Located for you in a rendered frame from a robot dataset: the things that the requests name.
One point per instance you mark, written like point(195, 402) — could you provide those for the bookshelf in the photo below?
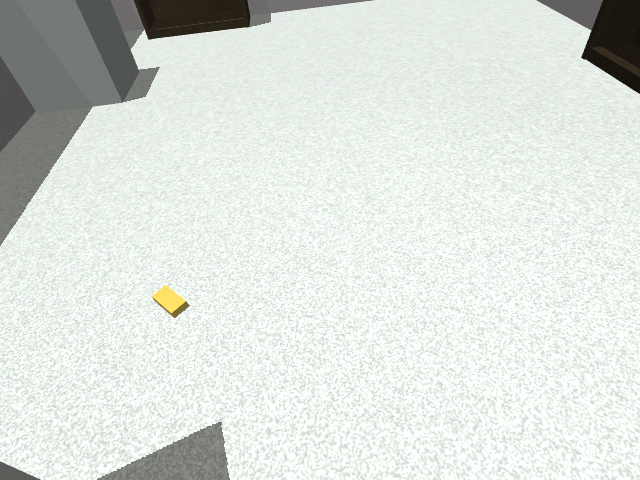
point(166, 18)
point(614, 42)

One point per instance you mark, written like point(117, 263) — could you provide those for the small box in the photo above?
point(170, 301)

